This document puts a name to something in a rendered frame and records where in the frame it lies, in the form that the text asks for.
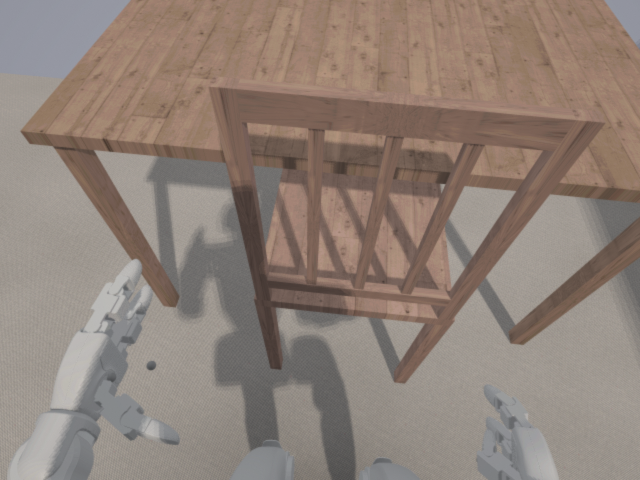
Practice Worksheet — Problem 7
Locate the table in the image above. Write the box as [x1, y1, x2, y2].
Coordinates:
[20, 0, 640, 345]

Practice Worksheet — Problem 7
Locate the left robot shin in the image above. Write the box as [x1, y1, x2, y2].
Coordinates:
[262, 440, 282, 449]

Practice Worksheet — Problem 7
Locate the left robot forearm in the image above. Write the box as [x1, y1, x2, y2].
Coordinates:
[7, 410, 101, 480]

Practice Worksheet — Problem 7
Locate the right robot shin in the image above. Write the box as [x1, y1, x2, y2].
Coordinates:
[371, 457, 392, 466]

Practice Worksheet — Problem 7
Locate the right robot hand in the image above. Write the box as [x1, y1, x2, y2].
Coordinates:
[477, 384, 559, 480]

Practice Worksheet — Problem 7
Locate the chair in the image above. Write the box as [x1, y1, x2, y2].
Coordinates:
[208, 76, 606, 384]

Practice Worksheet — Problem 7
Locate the robot shin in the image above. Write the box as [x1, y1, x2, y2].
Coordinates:
[262, 440, 282, 449]
[371, 457, 392, 466]

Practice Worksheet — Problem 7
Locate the left robot hand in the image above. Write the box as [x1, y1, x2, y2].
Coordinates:
[50, 259, 180, 445]

